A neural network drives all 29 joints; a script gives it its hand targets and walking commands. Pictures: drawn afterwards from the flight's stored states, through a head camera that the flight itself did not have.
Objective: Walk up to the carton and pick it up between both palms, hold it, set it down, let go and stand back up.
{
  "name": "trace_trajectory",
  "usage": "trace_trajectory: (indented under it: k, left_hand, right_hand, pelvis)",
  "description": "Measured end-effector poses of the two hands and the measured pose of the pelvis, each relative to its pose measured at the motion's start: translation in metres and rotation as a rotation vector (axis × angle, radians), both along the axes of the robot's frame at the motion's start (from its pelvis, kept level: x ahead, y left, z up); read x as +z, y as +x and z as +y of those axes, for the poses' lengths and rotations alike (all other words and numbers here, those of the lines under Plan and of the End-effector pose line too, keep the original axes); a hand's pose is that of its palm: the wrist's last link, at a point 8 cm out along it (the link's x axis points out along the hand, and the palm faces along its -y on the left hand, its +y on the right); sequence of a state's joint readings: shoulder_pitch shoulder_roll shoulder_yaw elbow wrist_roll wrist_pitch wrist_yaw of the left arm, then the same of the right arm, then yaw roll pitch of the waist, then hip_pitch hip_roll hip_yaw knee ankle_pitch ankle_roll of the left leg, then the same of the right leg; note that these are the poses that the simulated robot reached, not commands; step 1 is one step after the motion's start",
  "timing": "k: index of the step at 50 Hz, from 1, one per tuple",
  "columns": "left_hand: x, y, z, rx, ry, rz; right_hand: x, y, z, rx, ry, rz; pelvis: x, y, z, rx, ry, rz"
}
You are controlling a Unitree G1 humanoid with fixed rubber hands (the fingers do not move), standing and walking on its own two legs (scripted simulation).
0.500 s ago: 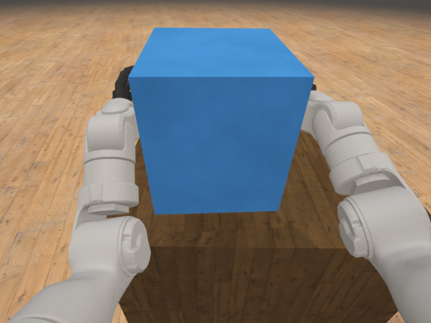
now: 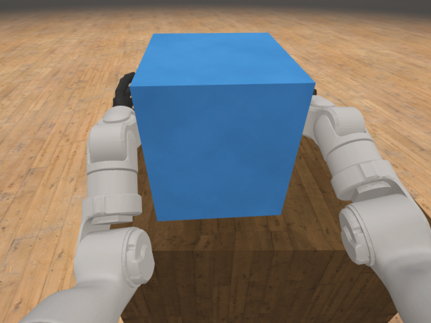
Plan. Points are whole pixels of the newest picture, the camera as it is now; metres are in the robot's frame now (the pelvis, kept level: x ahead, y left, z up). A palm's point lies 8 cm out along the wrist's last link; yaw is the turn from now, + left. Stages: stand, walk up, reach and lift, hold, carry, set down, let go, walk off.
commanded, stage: hold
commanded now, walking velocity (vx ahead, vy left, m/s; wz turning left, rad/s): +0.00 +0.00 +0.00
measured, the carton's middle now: (215, 122) +0.39 +0.01 +0.24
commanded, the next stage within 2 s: set down in 0.98 s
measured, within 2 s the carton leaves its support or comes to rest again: neither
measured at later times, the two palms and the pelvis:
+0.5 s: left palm (125, 114) +0.37 +0.16 +0.27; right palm (304, 108) +0.38 -0.15 +0.28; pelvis +0.00 +0.00 +0.00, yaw +0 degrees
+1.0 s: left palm (124, 115) +0.37 +0.17 +0.27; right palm (303, 108) +0.38 -0.15 +0.28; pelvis +0.00 +0.00 +0.00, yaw +0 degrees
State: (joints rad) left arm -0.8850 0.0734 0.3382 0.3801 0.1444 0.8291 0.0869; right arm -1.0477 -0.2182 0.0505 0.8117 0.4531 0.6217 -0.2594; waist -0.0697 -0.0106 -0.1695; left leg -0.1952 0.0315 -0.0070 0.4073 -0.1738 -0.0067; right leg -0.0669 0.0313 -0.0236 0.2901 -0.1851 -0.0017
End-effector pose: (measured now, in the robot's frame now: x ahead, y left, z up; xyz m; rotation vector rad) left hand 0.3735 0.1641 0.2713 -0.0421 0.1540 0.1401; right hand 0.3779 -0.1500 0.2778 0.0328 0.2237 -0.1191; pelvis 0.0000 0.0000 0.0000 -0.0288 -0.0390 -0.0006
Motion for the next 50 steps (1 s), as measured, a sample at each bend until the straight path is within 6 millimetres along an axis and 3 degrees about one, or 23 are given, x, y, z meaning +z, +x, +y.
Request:
trace_trajectory:
  k: [50]
  left_hand:
    - [-0.0003, 0.0012, 0.0021, -0.006, 0.006, 0.009]
  right_hand:
    - [-0.0017, -0.0004, 0.0021, -0.003, -0.002, 0.015]
  pelvis:
    - [0.0001, -0.0040, 0.0015, 0.002, -0.001, 0.008]
